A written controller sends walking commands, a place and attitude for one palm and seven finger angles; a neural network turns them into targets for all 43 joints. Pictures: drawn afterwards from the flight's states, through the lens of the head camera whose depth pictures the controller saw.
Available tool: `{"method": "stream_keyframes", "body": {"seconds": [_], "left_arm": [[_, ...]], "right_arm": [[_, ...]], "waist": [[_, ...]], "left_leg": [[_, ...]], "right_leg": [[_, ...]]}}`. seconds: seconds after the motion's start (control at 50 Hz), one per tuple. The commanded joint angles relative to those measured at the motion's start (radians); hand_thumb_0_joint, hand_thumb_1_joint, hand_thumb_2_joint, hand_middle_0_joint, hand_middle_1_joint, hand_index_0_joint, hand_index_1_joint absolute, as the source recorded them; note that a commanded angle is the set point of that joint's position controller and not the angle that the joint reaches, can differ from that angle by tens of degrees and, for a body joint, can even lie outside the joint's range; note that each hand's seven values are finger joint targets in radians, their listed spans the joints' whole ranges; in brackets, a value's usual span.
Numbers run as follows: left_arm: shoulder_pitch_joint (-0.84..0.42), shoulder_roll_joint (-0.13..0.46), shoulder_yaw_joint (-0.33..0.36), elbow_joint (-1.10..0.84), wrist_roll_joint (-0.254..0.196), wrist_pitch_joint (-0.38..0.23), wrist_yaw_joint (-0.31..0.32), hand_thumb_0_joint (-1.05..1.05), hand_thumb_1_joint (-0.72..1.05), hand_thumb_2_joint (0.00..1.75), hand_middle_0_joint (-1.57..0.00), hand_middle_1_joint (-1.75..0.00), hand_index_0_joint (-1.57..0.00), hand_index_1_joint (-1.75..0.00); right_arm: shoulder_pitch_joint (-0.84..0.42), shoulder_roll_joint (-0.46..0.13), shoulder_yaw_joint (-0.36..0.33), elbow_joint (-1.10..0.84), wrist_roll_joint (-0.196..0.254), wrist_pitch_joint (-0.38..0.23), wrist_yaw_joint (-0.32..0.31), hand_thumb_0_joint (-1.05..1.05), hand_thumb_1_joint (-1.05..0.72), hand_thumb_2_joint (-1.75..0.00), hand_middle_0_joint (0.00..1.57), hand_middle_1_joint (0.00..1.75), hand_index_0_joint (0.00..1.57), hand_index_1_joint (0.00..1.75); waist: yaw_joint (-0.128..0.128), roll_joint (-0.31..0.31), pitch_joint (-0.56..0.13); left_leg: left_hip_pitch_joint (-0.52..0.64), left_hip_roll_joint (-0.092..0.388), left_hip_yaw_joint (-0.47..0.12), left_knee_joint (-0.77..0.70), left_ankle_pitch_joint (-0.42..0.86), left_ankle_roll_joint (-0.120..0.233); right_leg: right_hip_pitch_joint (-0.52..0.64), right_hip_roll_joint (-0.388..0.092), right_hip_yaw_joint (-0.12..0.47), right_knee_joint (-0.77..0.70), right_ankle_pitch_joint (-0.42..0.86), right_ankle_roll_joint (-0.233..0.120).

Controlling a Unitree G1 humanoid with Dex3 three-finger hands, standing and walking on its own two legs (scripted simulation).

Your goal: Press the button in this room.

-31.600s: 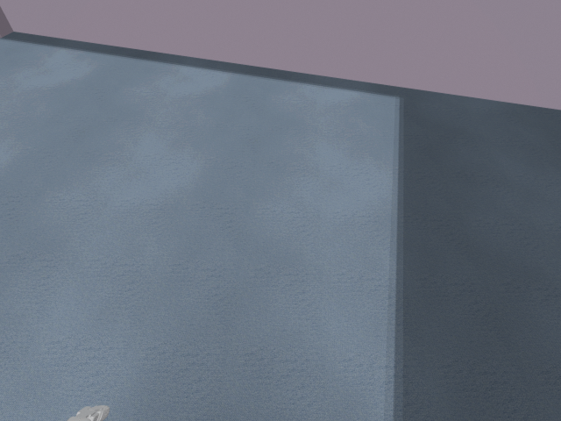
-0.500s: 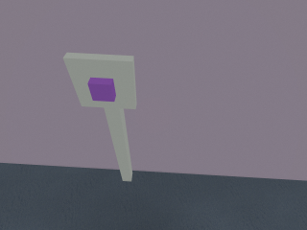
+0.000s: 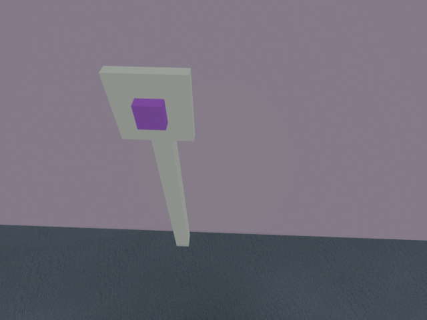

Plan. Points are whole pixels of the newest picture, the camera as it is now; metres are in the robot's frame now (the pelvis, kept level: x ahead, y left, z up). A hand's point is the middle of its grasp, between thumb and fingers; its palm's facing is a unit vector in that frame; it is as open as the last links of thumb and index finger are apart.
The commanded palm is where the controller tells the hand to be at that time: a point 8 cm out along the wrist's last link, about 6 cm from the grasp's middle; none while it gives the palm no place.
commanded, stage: come to a stop and stand still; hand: left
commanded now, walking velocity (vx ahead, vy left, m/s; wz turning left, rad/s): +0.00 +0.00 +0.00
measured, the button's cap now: (150, 113) +0.54 +0.18 +0.09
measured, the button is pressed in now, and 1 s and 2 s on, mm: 0 0 0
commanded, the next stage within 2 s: look again from close up in 0.26 s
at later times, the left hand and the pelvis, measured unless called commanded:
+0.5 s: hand out of the picture +0.01 +0.19 -0.17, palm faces -0.03 -0.98 -0.21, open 7.4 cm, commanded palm none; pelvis +0.01 +0.00 +0.01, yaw -1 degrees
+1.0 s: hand out of the picture +0.10 +0.18 -0.14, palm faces +0.11 -0.97 -0.23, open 7.3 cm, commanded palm +0.13 +0.23 -0.05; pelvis +0.03 -0.01 +0.01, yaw -1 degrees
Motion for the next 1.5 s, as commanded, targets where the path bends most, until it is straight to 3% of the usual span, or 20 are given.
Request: {"method": "stream_keyframes", "body": {"seconds": [0.0, 0.12, 0.42, 0.9, 0.92, 0.94, 0.96, 0.98, 1.0, 1.02, 1.04, 1.06, 1.1, 1.12, 1.18, 1.22, 1.28, 1.3, 1.38, 1.48], "left_arm": [[0.033, 0.119, 0.022, -0.055, 0.000, -0.015, -0.006, 0.00, 0.90, 0.90, -0.20, -0.30, -0.20, -0.30], [0.051, 0.121, 0.019, -0.035, 0.000, -0.020, -0.012, 0.00, 0.90, 0.90, -0.20, -0.30, -0.20, -0.30], [0.072, 0.136, 0.015, 0.072, -0.005, -0.038, -0.013, 0.00, 0.90, 0.90, -0.20, -0.30, -0.20, -0.30], [0.040, 0.148, 0.023, 0.092, -0.004, -0.040, -0.013, 0.00, 0.90, 0.90, -0.20, -0.30, -0.20, -0.30], [0.143, 0.107, 0.020, 0.115, 0.002, -0.053, 0.033, 0.00, 0.90, 0.90, -0.20, -0.30, -0.20, -0.30], [-0.624, 0.400, 0.239, -1.419, -0.181, -0.276, 0.028, 0.00, 0.90, 0.90, -0.23, -0.33, -0.23, -0.33], [-0.059, 0.310, 0.219, -1.134, -0.095, -0.237, 0.059, 0.00, 0.90, 0.90, -0.25, -0.36, -0.25, -0.36], [0.222, 0.031, 0.067, -0.985, -0.163, -0.116, 0.079, 0.00, 0.90, 0.90, -0.28, -0.39, -0.28, -0.39], [0.164, -0.030, 0.059, -0.941, -0.169, -0.110, 0.057, 0.00, 0.90, 0.90, -0.31, -0.42, -0.31, -0.42], [0.105, 0.027, 0.128, -0.949, -0.179, -0.152, 0.032, 0.00, 0.90, 0.90, -0.34, -0.45, -0.34, -0.45], [0.183, 0.044, 0.171, -0.857, -0.185, -0.208, -0.005, 0.00, 0.90, 0.90, -0.36, -0.48, -0.36, -0.48], [0.315, 0.004, 0.181, -0.762, -0.204, -0.278, -0.056, 0.00, 0.90, 0.90, -0.39, -0.51, -0.39, -0.51], [0.419, -0.009, 0.215, -0.715, -0.230, -0.434, -0.175, 0.00, 0.90, 0.90, -0.45, -0.57, -0.45, -0.57], [0.431, -0.011, 0.209, -0.739, -0.245, -0.515, -0.240, 0.00, 0.90, 0.90, -0.47, -0.60, -0.47, -0.60], [0.346, 0.096, 0.279, -0.776, -0.290, -0.674, -0.410, 0.00, 0.90, 0.90, -0.56, -0.69, -0.56, -0.69], [0.224, 0.144, 0.311, -0.881, -0.340, -0.652, -0.451, 0.00, 0.90, 0.90, -0.61, -0.75, -0.61, -0.75], [0.073, 0.169, 0.321, -1.049, -0.381, -0.606, -0.422, 0.00, 0.90, 0.90, -0.69, -0.84, -0.69, -0.84], [0.047, 0.170, 0.309, -1.110, -0.375, -0.601, -0.407, 0.00, 0.90, 0.90, -0.72, -0.87, -0.72, -0.87], [-0.037, 0.156, 0.209, -1.245, -0.332, -0.584, -0.366, 0.00, 0.90, 0.90, -0.83, -0.99, -0.83, -0.99], [0.053, 0.171, 0.229, -1.112, -0.322, -0.452, -0.374, 0.00, 0.90, 0.90, -0.97, -1.14, -0.97, -1.14]], "right_arm": [[0.027, -0.127, -0.024, -0.059, -0.009, -0.018, 0.001, 0.00, -0.90, -0.90, 0.20, 0.30, 0.20, 0.30], [0.040, -0.136, -0.019, -0.034, -0.005, -0.029, -0.001, 0.00, -0.90, -0.90, 0.20, 0.30, 0.20, 0.30], [0.064, -0.136, -0.006, 0.077, 0.007, -0.049, -0.013, 0.00, -0.90, -0.90, 0.20, 0.30, 0.20, 0.30], [0.008, -0.146, -0.007, 0.113, 0.006, -0.045, -0.020, 0.00, -0.90, -0.90, 0.20, 0.30, 0.20, 0.30], [-0.056, -0.132, -0.014, 0.044, 0.017, -0.043, -0.016, 0.00, -0.90, -0.90, 0.20, 0.30, 0.20, 0.30], [0.009, -0.255, -0.046, -0.255, 0.057, -0.194, -0.051, 0.00, -0.90, -0.90, 0.20, 0.30, 0.20, 0.30], [-0.026, -0.187, -0.033, -0.225, 0.036, -0.294, -0.091, 0.00, -0.90, -0.90, 0.20, 0.30, 0.20, 0.30], [-0.064, -0.143, -0.032, -0.213, 0.047, -0.318, -0.087, 0.00, -0.90, -0.90, 0.20, 0.30, 0.20, 0.30], [-0.011, -0.144, -0.052, -0.200, 0.063, -0.315, -0.072, 0.00, -0.90, -0.90, 0.20, 0.30, 0.20, 0.30], [-0.038, -0.173, -0.078, -0.250, 0.044, -0.312, -0.067, 0.00, -0.90, -0.90, 0.20, 0.30, 0.20, 0.30], [-0.040, -0.185, -0.091, -0.263, 0.033, -0.302, -0.066, 0.00, -0.90, -0.90, 0.20, 0.30, 0.20, 0.30], [-0.057, -0.177, -0.093, -0.290, 0.025, -0.297, -0.060, 0.00, -0.90, -0.90, 0.20, 0.30, 0.20, 0.30], [-0.084, -0.170, -0.101, -0.332, 0.023, -0.295, -0.035, 0.00, -0.90, -0.90, 0.20, 0.30, 0.20, 0.30], [-0.109, -0.170, -0.105, -0.364, 0.022, -0.298, -0.025, 0.00, -0.90, -0.90, 0.20, 0.30, 0.20, 0.30], [-0.120, -0.171, -0.109, -0.428, 0.039, -0.308, -0.003, 0.00, -0.90, -0.90, 0.20, 0.30, 0.20, 0.30], [-0.132, -0.180, -0.103, -0.503, 0.052, -0.299, -0.018, 0.00, -0.90, -0.90, 0.20, 0.30, 0.20, 0.30], [-0.108, -0.169, -0.084, -0.541, 0.059, -0.287, -0.048, 0.00, -0.90, -0.90, 0.20, 0.30, 0.20, 0.30], [-0.094, -0.165, -0.082, -0.546, 0.058, -0.285, -0.056, 0.00, -0.90, -0.90, 0.20, 0.30, 0.20, 0.30], [-0.054, -0.167, -0.055, -0.534, 0.049, -0.295, -0.080, 0.00, -0.90, -0.90, 0.20, 0.30, 0.20, 0.30], [-0.055, -0.169, -0.041, -0.518, 0.058, -0.292, -0.087, 0.00, -0.90, -0.90, 0.20, 0.30, 0.20, 0.30]], "waist": [[0.001, 0.014, 0.060], [0.009, -0.012, 0.029], [0.007, -0.013, -0.023], [0.010, -0.025, -0.014], [0.036, -0.044, 0.036], [-0.070, 0.129, -0.485], [0.027, 0.321, -0.486], [-0.004, 0.273, -0.332], [-0.045, 0.124, -0.182], [-0.039, 0.001, -0.070], [-0.034, -0.161, -0.055], [-0.006, -0.250, -0.035], [0.051, -0.269, -0.155], [0.068, -0.226, -0.190], [0.063, -0.084, -0.257], [0.050, -0.071, -0.328], [0.013, -0.062, -0.324], [0.007, -0.013, -0.325], [-0.048, 0.025, -0.293], [-0.022, 0.025, -0.255]], "left_leg": [[-0.029, 0.065, -0.132, -0.234, -0.166, 0.041], [-0.017, 0.077, -0.137, -0.264, -0.153, 0.045], [0.103, 0.075, -0.078, -0.194, 0.162, 0.034], [0.153, 0.080, -0.059, -0.190, 0.257, 0.020], [0.071, 0.078, -0.004, 0.044, 0.259, -0.012], [0.323, -0.037, -0.027, -0.127, 0.481, 0.028], [0.481, 0.010, -0.053, -0.174, 0.662, 0.045], [0.412, 0.036, -0.072, -0.187, 0.695, 0.029], [0.318, 0.031, -0.069, -0.116, 0.638, 0.020], [0.151, 0.015, -0.078, -0.055, 0.454, 0.008], [0.030, -0.008, -0.055, -0.004, 0.307, 0.006], [-0.086, -0.020, -0.057, 0.042, 0.243, 0.003], [-0.213, -0.039, -0.036, 0.150, 0.246, -0.011], [-0.269, -0.044, -0.027, 0.198, 0.216, -0.015], [-0.385, -0.048, -0.024, 0.319, 0.113, -0.018], [-0.432, -0.057, -0.005, 0.362, 0.019, -0.003], [-0.452, -0.041, -0.026, 0.402, -0.079, 0.014], [-0.435, -0.034, -0.028, 0.406, -0.089, 0.018], [-0.393, -0.011, -0.063, 0.397, -0.083, 0.035], [-0.378, -0.014, -0.086, 0.331, -0.071, 0.032]], "right_leg": [[-0.111, -0.046, 0.093, -0.167, -0.112, -0.037], [-0.079, -0.052, 0.089, -0.177, -0.059, -0.033], [-0.017, -0.085, 0.107, -0.190, 0.179, -0.034], [0.016, -0.095, 0.107, -0.208, 0.329, -0.032], [0.002, -0.168, 0.196, -0.243, 0.754, 0.030], [0.117, -0.075, 0.054, -0.101, 0.794, -0.034], [0.047, -0.005, -0.001, 0.011, 0.537, -0.042], [-0.088, 0.006, -0.072, 0.027, 0.273, -0.020], [-0.169, -0.002, -0.067, -0.018, 0.225, -0.007], [-0.221, -0.004, -0.079, -0.062, 0.222, -0.002], [-0.246, -0.001, -0.079, -0.060, 0.283, 0.007], [-0.282, 0.001, -0.082, -0.002, 0.296, 0.013], [-0.289, -0.003, -0.064, 0.150, 0.404, 0.013], [-0.316, -0.005, -0.044, 0.207, 0.402, 0.013], [-0.390, -0.026, 0.046, 0.283, 0.280, 0.005], [-0.385, -0.042, 0.120, 0.247, 0.095, 0.019], [-0.434, -0.042, 0.180, 0.185, -0.135, 0.035], [-0.450, -0.040, 0.183, 0.172, -0.175, 0.030], [-0.516, -0.008, 0.132, 0.179, -0.184, 0.011], [-0.475, 0.007, 0.081, 0.164, -0.150, 0.005]]}}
